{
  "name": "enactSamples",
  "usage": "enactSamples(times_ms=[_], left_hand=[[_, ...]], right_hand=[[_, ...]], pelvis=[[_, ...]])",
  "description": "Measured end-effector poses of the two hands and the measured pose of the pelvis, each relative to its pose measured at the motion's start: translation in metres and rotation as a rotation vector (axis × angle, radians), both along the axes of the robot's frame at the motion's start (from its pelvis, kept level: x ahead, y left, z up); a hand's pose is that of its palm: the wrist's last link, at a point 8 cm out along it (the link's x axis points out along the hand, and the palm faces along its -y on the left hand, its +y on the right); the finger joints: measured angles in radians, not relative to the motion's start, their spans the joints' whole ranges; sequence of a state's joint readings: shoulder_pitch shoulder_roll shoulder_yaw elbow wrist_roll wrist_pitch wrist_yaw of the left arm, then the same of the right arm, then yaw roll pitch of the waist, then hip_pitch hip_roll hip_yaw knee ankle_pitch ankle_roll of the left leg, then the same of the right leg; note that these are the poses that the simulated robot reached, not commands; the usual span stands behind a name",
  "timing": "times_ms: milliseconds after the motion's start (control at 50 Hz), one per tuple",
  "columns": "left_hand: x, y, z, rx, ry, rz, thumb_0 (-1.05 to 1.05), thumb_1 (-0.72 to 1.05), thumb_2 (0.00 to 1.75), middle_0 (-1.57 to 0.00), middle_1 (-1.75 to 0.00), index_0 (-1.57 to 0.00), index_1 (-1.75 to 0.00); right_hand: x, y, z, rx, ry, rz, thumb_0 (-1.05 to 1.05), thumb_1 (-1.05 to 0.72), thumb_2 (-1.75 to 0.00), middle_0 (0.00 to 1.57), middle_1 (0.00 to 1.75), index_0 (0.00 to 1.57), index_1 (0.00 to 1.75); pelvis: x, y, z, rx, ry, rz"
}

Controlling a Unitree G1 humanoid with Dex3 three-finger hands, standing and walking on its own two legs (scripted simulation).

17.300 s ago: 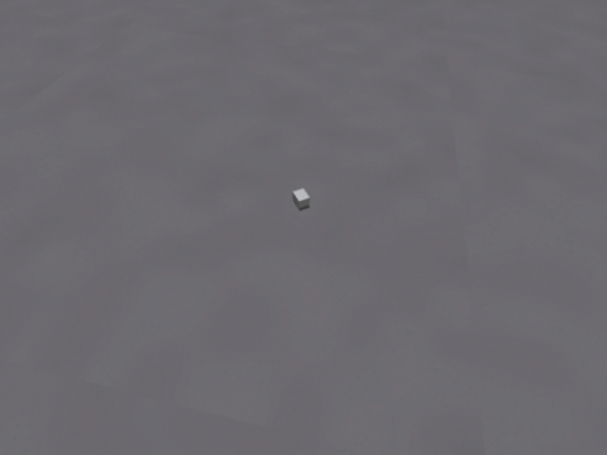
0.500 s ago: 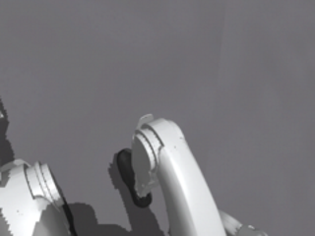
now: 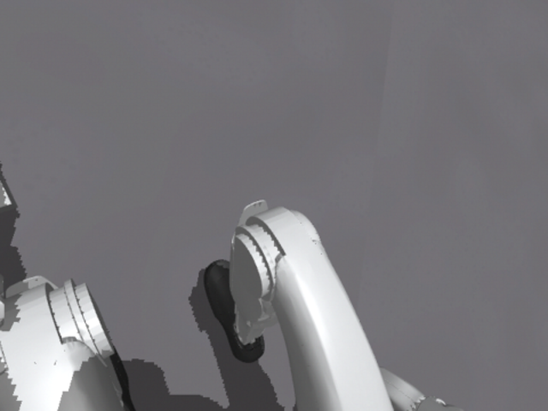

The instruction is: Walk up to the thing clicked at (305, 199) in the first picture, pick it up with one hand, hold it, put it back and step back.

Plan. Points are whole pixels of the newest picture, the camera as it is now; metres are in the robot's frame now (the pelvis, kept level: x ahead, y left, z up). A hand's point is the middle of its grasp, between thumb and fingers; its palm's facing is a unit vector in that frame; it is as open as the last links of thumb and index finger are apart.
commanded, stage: close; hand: left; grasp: from above
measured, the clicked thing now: out of the picture +0.44 +0.24 -0.29
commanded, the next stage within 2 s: settle in 1.70 s
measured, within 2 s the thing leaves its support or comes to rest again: neither
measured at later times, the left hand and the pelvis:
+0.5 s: hand out of the picture +0.43 +0.25 -0.27, palm faces -0.48 -0.12 -0.87, open 11.9 cm; pelvis +0.00 +0.00 +0.00, yaw -1 degrees
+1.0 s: hand out of the picture +0.43 +0.25 -0.27, palm faces -0.46 -0.11 -0.88, open 10.5 cm; pelvis +0.00 +0.00 +0.01, yaw -1 degrees
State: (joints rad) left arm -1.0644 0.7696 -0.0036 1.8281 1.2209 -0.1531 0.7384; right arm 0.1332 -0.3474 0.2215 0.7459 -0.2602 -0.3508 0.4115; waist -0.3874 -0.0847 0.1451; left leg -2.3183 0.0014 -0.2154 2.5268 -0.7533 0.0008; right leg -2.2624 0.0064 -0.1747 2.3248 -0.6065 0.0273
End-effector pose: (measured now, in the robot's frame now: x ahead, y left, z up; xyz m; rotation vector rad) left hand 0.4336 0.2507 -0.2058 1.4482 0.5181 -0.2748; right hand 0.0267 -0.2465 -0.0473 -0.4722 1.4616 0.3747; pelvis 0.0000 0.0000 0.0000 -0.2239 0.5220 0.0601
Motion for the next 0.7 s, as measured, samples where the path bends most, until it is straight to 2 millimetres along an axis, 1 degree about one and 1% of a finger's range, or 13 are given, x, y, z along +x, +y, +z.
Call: enactSamples(times_ms=[80, 200, 320, 500, 600, 700], left_hand=[[0.001, -0.001, -0.001, -0.001, -0.013, -0.014, 0.00, -0.30, 0.85, -0.23, -0.94, -0.25, -0.92], [0.007, -0.004, -0.002, 0.012, -0.041, -0.020, 0.00, -0.25, 0.81, -0.25, -0.91, -0.28, -0.88], [0.013, -0.006, -0.004, 0.020, -0.044, 0.013, 0.00, -0.21, 0.77, -0.28, -0.87, -0.31, -0.85], [0.008, -0.002, -0.008, 0.015, 0.002, 0.031, 0.00, -0.15, 0.72, -0.33, -0.83, -0.36, -0.80], [0.005, -0.001, -0.006, 0.006, 0.000, 0.014, 0.00, -0.11, 0.69, -0.36, -0.81, -0.39, -0.78], [0.004, -0.002, -0.003, 0.005, -0.016, -0.008, 0.00, -0.07, 0.66, -0.39, -0.79, -0.43, -0.76]], right_hand=[[0.002, 0.000, 0.002, -0.006, -0.004, 0.016, 0.00, -0.91, -0.90, 0.19, 0.30, 0.20, 0.30], [0.005, -0.002, 0.006, -0.011, -0.006, 0.035, 0.00, -0.91, -0.89, 0.19, 0.30, 0.20, 0.30], [0.004, -0.004, 0.008, -0.014, -0.007, 0.032, 0.00, -0.90, -0.89, 0.19, 0.30, 0.20, 0.30], [0.000, 0.000, 0.006, 0.010, 0.011, 0.023, 0.00, -0.91, -0.89, 0.19, 0.30, 0.20, 0.30], [0.002, 0.003, 0.004, 0.025, 0.012, 0.038, 0.00, -0.91, -0.89, 0.19, 0.30, 0.20, 0.30], [0.004, 0.003, 0.005, 0.012, -0.004, 0.044, 0.00, -0.91, -0.89, 0.19, 0.30, 0.20, 0.30]], pelvis=[[-0.001, 0.000, 0.001, -0.002, -0.003, -0.001], [-0.001, 0.000, 0.001, -0.007, -0.003, -0.002], [-0.001, 0.001, 0.001, -0.011, -0.002, -0.005], [0.001, 0.000, 0.003, -0.009, 0.002, -0.006], [0.000, -0.001, 0.004, -0.007, -0.006, -0.005], [-0.001, -0.001, 0.004, -0.011, -0.009, -0.007]])
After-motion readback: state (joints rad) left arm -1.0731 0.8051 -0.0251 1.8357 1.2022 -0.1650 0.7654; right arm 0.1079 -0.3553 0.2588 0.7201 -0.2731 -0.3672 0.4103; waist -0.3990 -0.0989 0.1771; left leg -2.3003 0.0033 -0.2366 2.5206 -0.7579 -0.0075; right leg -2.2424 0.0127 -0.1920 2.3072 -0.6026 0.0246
